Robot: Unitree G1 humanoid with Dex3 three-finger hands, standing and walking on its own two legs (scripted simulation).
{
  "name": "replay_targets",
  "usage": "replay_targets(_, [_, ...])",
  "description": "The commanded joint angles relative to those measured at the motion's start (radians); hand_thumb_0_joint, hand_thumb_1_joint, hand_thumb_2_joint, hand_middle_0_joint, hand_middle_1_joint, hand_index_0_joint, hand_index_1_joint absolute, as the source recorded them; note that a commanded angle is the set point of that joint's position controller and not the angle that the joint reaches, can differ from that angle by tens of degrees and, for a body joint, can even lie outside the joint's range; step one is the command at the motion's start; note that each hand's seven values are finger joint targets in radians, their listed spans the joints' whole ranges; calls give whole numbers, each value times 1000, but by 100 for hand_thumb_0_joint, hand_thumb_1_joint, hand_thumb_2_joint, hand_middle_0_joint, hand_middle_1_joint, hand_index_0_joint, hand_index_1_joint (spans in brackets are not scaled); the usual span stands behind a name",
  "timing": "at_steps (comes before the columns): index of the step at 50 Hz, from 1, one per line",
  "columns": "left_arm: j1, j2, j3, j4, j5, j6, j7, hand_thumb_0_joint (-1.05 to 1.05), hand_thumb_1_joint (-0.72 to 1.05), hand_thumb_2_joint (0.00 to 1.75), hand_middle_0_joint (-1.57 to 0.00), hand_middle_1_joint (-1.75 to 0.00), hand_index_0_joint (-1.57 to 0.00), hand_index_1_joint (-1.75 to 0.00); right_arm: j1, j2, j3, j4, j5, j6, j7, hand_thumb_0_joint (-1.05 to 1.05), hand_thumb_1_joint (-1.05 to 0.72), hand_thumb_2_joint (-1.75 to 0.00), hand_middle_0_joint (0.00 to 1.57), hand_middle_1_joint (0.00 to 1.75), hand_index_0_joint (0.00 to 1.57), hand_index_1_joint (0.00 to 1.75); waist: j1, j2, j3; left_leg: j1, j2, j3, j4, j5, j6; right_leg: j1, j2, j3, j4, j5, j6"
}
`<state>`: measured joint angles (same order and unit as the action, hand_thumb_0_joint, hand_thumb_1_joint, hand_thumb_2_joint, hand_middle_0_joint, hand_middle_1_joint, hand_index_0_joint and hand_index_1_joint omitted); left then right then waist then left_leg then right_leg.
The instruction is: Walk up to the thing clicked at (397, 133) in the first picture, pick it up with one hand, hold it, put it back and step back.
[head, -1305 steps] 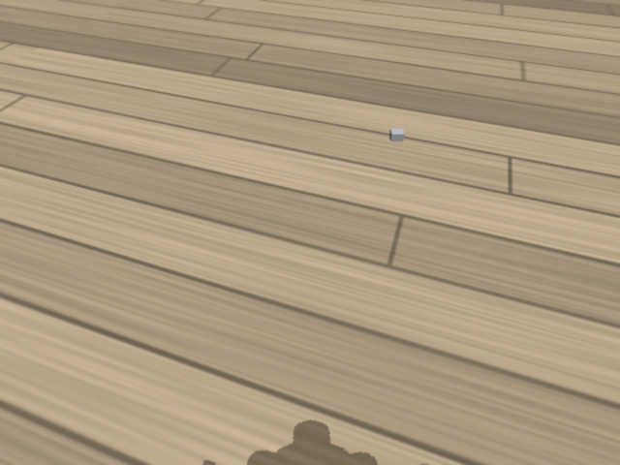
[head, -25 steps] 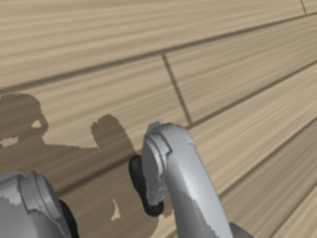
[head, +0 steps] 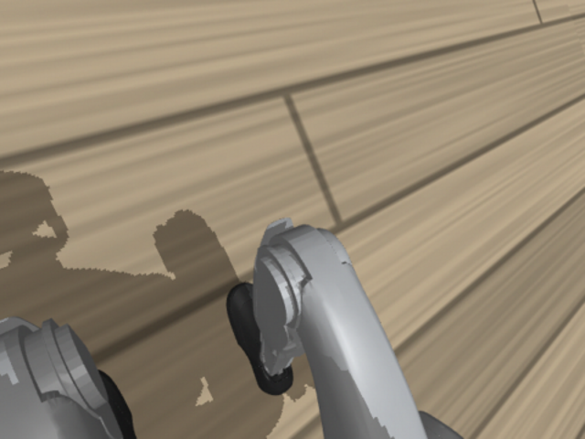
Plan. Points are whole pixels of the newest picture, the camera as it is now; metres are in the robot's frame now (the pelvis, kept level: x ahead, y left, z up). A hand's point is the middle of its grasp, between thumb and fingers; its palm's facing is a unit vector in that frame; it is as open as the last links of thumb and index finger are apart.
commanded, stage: open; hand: left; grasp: from above
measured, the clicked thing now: out of the picture +0.45 +0.31 -0.28
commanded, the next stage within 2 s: withdraw in 0.70 s
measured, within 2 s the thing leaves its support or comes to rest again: neither
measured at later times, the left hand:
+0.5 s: hand out of the picture +0.45 +0.30 -0.26, palm faces -0.38 -0.26 -0.89, open 11.7 cm
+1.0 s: hand out of the picture +0.45 +0.31 -0.24, palm faces -0.36 -0.27 -0.89, open 12.6 cm
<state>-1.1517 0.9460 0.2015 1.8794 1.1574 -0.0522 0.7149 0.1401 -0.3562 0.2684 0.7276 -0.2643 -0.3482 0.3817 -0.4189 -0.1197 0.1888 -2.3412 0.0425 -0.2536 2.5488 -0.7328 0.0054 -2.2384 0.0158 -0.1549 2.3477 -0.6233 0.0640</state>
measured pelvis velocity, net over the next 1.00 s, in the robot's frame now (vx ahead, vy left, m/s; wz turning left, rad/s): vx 0.00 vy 0.00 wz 0.00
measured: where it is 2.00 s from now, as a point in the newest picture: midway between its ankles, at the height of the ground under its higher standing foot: (199, 402)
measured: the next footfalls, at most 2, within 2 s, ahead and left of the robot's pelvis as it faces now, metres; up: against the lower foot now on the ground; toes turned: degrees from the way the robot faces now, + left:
none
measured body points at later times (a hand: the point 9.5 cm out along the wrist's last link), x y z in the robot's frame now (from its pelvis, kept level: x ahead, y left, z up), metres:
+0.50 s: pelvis +0.00 +0.00 +0.01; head +0.29 +0.12 +0.33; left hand +0.46 +0.31 -0.20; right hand +0.03 -0.24 -0.04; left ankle +0.06 +0.13 -0.27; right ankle +0.12 -0.12 -0.27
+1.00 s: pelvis +0.00 +0.00 +0.01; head +0.28 +0.12 +0.33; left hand +0.47 +0.32 -0.19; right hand +0.02 -0.25 -0.04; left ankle +0.06 +0.13 -0.27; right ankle +0.12 -0.12 -0.27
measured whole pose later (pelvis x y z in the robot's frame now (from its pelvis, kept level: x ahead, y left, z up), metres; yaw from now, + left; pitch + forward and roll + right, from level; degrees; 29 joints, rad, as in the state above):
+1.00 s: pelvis +0.00 +0.00 +0.01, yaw +0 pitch +28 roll -14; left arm -1.14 0.95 0.19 1.80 1.14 -0.05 0.66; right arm 0.16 -0.36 0.27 0.71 -0.25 -0.34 0.37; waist -0.42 -0.12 0.19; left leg -2.33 0.04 -0.26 2.52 -0.72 0.00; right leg -2.22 0.01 -0.16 2.32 -0.62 0.06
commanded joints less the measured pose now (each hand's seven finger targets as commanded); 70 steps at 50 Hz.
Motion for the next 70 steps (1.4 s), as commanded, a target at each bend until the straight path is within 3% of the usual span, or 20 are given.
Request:
replay_targets(1, [-259, 201, -8, -108, -16, 4, 42, 0, 1, 56, -56, -56, -56, -56, 205, -337, -91, 26, 12, -4, -9, 0, -89, -90, 20, 30, 20, 30, -55, 514, -633, 452, 9, 103, -271, 222, -4, 383, 52, -115, -184, 235, -76])
replay_targets(23, [-265, 172, -47, -141, -30, -1, 28, 0, -22, 81, -36, -79, -35, -80, 214, -338, -90, 13, 10, -11, -4, 0, -89, -90, 20, 30, 20, 30, -66, 523, -646, 488, 12, 101, -279, 249, -7, 415, 58, -113, -193, 261, -78])
replay_targets(24, [-250, 206, -13, -135, -30, 2, 34, 0, -23, 81, -35, -80, -34, -81, 226, -341, -84, 20, 11, -12, -3, 0, -88, -90, 20, 30, 20, 30, -53, 531, -675, 507, 12, 95, -286, 272, -10, 416, 54, -117, -192, 272, -79])
replay_targets(31, [-267, 176, -46, -147, -38, 5, 20, 0, -24, 85, -34, -82, -33, -83, 210, -346, -94, -1, 14, -6, -10, 0, -89, -90, 20, 30, 20, 30, -69, 509, -618, 464, 11, 102, -289, 208, -2, 402, 56, -111, -210, 222, -78])
replay_targets(32, [-243, 212, -13, -114, -40, 6, 26, 0, -24, 85, -33, -83, -32, -84, 224, -345, -82, 11, 13, -6, -11, 0, -88, -90, 20, 30, 20, 30, -65, 497, -631, 466, 10, 97, -292, 219, -3, 413, 51, -116, -209, 232, -77])
replay_targets(35, [-234, 197, -17, -137, -38, 4, 24, 0, -22, 85, -34, -84, -33, -85, 230, -333, -85, 15, 13, 0, -11, 0, -88, -90, 20, 30, 20, 30, -51, 524, -664, 488, 12, 97, -296, 251, -7, 424, 54, -116, -206, 253, -78])
replay_targets(37, [-256, 174, -36, -138, -36, 4, 20, 0, -24, 86, -32, -85, -31, -85, 226, -328, -81, 13, 10, -1, -9, 0, -88, -90, 20, 30, 20, 30, -74, 533, -663, 511, 13, 93, -290, 267, -10, 414, 54, -121, -196, 270, -79])
replay_targets(43, [-246, 193, -35, -105, -37, 4, 18, 0, -31, 83, -27, -78, -26, -78, 230, -344, -79, 16, 12, 1, -16, 0, -90, -90, 20, 30, 20, 30, -74, 518, -615, 473, 10, 99, -295, 232, -6, 407, 55, -117, -209, 238, -79])
replay_targets(46, [-290, 247, -12, -196, -28, -3, 6, 0, -32, 83, -28, -77, -26, -78, 230, -352, -85, 13, 18, 3, -23, 0, -90, -90, 20, 30, 20, 30, -53, 577, -697, 533, 10, 96, -309, 251, -12, 419, 50, -116, -201, 252, -85])
replay_targets(48, [-264, 222, -36, -216, -15, -5, -15, 0, -31, 82, -29, -76, -27, -78, 214, -347, -103, 12, 19, 12, -26, 0, -91, -90, 20, 30, 20, 30, -35, 607, -717, 539, 9, 105, -317, 238, -14, 417, 54, -112, -201, 239, -90])
replay_targets(50, [-252, 259, 4, -359, -1, -8, -35, 0, -32, 83, -28, -76, -26, -78, 221, -333, -123, 21, 31, 26, -28, 0, -91, -91, 20, 30, 20, 30, 18, 696, -839, 613, 5, 108, -331, 291, -25, 416, 45, -108, -181, 270, -98])
replay_targets(51, [-215, 191, -42, -385, -4, -6, -59, 0, -34, 84, -28, -76, -26, -79, 199, -315, -132, 9, 38, 36, -27, 0, -91, -91, 20, 30, 20, 30, 28, 703, -868, 624, 5, 120, -322, 314, -24, 426, 52, -101, -184, 288, -100])
replay_targets(53, [-155, 175, -62, -461, 6, -4, -103, 0, -38, 87, -24, -79, -22, -82, 185, -308, -156, 12, 60, 54, -25, 0, -91, -91, 20, 30, 20, 30, 64, 707, -885, 611, -1, 134, -334, 334, -21, 394, 54, -90, -181, 298, -103])
replay_targets(55, [-54, 203, -13, -505, 10, 9, -147, 0, -39, 89, -23, -81, -21, -83, 210, -303, -198, 26, 84, 94, -32, 0, -91, -91, 20, 30, 20, 30, 121, 686, -908, 556, -10, 157, -349, 325, -11, 383, 53, -68, -196, 285, -104])
replay_targets(56, [-6, 154, -24, -510, 6, 15, -178, 0, -39, 89, -24, -80, -21, -83, 218, -289, -214, 30, 93, 116, -32, 0, -91, -91, 20, 30, 20, 30, 130, 659, -887, 542, -12, 159, -360, 321, -11, 363, 49, -63, -194, 276, -106])
replay_targets(59, [21, 5, -97, -623, -18, 14, -287, 0, -41, 91, -23, -81, -20, -85, 221, -264, -256, 11, 129, 177, -47, 0, -91, -91, 20, 30, 20, 30, 135, 578, -882, 534, -18, 165, -398, 275, -1, 325, 42, -49, -227, 231, -110])
replay_targets(62, [32, -60, -140, -708, -21, -4, -399, 0, -42, 93, -21, -84, -18, -87, 253, -262, -299, 4, 148, 226, -85, 0, -91, -91, 20, 30, 20, 30, 121, 482, -849, 533, -29, 156, -449, 209, 1, 319, 27, -35, -274, 180, -114])
replay_targets(65, [-80, -162, -236, -838, -43, -45, -488, 0, -42, 94, -22, -84, -19, -88, 252, -225, -321, -19, 164, 260, -127, 0, -91, -91, 20, 30, 20, 30, 104, 385, -845, 520, -36, 163, -469, 131, 11, 349, 29, -2, -334, 102, -114])
replay_targets(69, [-170, -149, -245, -854, -37, -95, -496, 0, -42, 95, -20, -87, -17, -90, 245, -199, -313, -25, 164, 283, -199, 0, -89, -90, 20, 30, 20, 30, 115, 310, -787, 509, -53, 179, -479, 68, 14, 325, 16, 16, -384, 27, -114])
replay_targets(70, [-138, -163, -261, -756, -29, -96, -485, 0, -41, 95, -20, -88, -17, -90, 233, -178, -304, -20, 163, 288, -212, 0, -89, -90, 20, 30, 20, 30, 119, 283, -762, 483, -52, 191, -481, 61, 17, 342, 20, 29, -390, 8, -111])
